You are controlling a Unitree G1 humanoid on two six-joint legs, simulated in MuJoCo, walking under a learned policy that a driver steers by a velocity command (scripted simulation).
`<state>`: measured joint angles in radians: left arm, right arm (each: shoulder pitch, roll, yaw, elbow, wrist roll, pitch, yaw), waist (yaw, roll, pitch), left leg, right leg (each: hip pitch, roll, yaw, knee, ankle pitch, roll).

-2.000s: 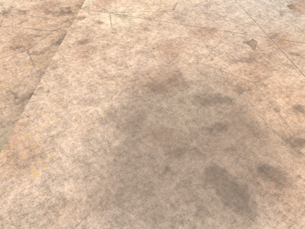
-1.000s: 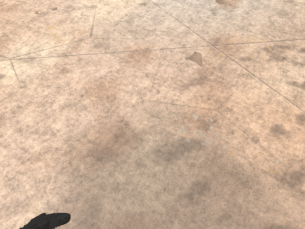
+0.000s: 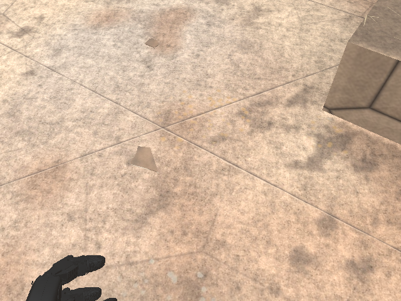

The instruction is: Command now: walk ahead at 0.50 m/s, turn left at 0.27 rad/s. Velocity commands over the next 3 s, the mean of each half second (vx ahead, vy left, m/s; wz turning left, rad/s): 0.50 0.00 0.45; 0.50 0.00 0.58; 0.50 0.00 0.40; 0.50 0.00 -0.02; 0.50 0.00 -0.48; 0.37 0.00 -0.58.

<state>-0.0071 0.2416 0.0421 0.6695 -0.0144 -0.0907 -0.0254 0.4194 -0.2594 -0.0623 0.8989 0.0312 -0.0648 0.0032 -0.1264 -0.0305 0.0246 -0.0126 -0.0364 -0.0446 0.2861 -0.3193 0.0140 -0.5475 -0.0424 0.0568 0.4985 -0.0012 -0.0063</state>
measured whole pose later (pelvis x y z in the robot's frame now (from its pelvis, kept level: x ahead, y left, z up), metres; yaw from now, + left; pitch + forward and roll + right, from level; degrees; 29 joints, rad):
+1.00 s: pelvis +0.51 +0.13 +0.00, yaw +34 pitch +2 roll +0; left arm 0.00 0.28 0.05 0.72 -0.01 -0.11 -0.03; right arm 0.37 -0.29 -0.08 0.74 0.02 -0.04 -0.02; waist -0.09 -0.04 0.02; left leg -0.09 -0.11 -0.19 0.41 -0.35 0.07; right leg -0.55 -0.01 0.09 0.50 0.02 0.04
